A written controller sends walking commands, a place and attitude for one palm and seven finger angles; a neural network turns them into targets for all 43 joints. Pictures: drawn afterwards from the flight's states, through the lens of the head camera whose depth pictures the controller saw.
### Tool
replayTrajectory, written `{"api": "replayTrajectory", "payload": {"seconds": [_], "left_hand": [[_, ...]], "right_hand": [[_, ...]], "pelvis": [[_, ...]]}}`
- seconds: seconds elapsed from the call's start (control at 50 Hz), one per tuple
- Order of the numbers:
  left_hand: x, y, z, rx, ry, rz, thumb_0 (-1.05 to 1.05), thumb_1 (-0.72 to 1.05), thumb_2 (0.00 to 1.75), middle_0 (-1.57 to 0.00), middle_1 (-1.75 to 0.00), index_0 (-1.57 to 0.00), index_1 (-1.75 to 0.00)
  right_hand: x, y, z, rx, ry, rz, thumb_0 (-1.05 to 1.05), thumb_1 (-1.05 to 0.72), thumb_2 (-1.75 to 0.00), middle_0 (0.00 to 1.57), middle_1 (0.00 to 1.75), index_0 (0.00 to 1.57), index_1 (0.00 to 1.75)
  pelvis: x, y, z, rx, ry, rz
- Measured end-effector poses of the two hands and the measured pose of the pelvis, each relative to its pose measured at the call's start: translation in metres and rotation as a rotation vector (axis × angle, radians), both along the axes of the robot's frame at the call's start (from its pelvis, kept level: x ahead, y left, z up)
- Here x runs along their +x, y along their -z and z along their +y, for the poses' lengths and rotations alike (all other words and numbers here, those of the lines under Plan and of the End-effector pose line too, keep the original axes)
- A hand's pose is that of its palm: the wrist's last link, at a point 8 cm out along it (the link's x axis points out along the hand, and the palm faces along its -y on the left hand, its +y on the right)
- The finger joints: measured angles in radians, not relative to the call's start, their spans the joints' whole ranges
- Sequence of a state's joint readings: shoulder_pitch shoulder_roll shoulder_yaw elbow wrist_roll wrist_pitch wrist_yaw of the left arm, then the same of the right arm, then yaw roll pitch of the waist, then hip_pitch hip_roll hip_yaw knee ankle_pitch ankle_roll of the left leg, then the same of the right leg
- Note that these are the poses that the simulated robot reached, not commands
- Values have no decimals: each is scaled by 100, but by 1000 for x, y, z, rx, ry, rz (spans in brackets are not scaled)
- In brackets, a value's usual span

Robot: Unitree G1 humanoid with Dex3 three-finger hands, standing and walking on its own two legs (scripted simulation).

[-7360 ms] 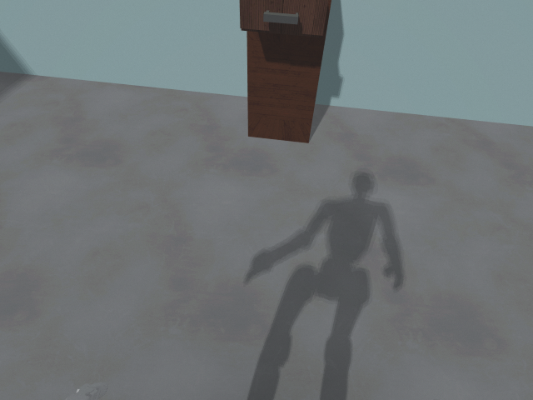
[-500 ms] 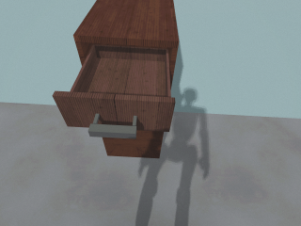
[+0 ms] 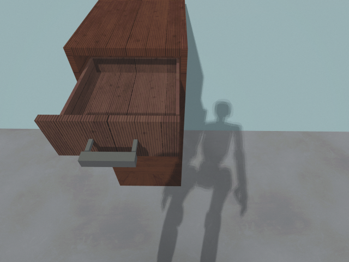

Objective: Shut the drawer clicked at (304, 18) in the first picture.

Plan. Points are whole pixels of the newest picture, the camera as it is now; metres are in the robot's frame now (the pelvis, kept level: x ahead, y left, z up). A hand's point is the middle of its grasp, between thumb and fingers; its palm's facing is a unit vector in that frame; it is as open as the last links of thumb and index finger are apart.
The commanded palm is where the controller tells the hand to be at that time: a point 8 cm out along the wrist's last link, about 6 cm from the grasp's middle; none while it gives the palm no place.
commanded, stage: shuffle to correct the standing spot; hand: left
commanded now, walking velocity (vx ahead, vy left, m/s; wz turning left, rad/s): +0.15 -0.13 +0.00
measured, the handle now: (110, 151) +0.35 +0.18 +0.06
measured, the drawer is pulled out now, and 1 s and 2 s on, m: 0.29 0.29 0.29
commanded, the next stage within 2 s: come to a stop and stand still in 0.02 s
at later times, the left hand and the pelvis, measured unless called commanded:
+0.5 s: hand out of the picture +0.04 +0.13 -0.17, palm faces +0.05 -0.99 -0.16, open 7.4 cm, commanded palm none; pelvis +0.05 -0.02 +0.01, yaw -1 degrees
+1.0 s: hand out of the picture +0.05 +0.19 -0.17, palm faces +0.01 -0.98 -0.19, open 7.3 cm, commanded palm none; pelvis -0.01 +0.01 +0.00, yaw +0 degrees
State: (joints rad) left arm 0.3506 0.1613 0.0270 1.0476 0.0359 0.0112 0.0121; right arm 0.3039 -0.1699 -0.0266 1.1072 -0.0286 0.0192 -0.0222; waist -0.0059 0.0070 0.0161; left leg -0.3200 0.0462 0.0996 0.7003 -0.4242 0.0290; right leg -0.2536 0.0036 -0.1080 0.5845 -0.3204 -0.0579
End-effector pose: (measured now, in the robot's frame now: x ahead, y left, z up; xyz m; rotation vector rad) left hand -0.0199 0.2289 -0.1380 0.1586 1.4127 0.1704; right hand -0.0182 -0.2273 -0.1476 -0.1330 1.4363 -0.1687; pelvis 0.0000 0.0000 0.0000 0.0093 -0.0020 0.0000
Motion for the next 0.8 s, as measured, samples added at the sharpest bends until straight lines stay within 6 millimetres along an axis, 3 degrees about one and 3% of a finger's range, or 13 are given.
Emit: {"api": "replayTrajectory", "payload": {"seconds": [0.08, 0.24, 0.32, 0.42, 0.56, 0.7, 0.8], "left_hand": [[1, -2, -20, -15, -38, -5, 0, 91, 90, -20, -30, -20, -30], [4, 6, -57, -101, -50, 58, 0, 90, 90, -20, -30, -20, -30], [13, 16, -62, -121, -56, 76, 0, 90, 90, -20, -30, -20, -30], [37, 12, -59, -99, -51, 33, 0, 91, 90, -20, -30, -20, -30], [57, -1, -33, -4, -15, -26, 1, 92, 90, -20, -30, -20, -30], [61, -9, -10, 75, 49, -102, 1, 91, 90, -20, -30, -20, -30], [66, -4, -1, 63, 71, -170, 0, 91, 90, -20, -30, -20, -30]], "right_hand": [[21, -9, -12, -2, -22, -1, 1, -91, -90, 20, 30, 20, 30], [96, -19, -18, -31, -63, -131, 1, -93, -90, 20, 30, 20, 30], [126, -19, -11, -39, -70, -199, 1, -94, -90, 19, 30, 20, 30], [144, -21, -3, -20, -75, -230, 1, -93, -90, 20, 30, 20, 30], [134, -12, -2, 11, -51, -229, 0, -93, -90, 20, 30, 21, 30], [96, -6, -19, 4, -16, -202, 0, -93, -90, 20, 30, 21, 30], [67, -8, -18, -18, 1, -187, 1, -92, -90, 20, 30, 20, 30]], "pelvis": [[12, -6, -12, -5, -12, 9], [36, -7, -20, -21, -1, 16], [50, -2, -19, -18, 8, -7], [58, -6, -19, -2, 14, -11], [45, -6, -19, 8, 19, -4], [26, -1, -18, -17, 33, -11], [14, 3, -12, -23, 20, -34]]}}
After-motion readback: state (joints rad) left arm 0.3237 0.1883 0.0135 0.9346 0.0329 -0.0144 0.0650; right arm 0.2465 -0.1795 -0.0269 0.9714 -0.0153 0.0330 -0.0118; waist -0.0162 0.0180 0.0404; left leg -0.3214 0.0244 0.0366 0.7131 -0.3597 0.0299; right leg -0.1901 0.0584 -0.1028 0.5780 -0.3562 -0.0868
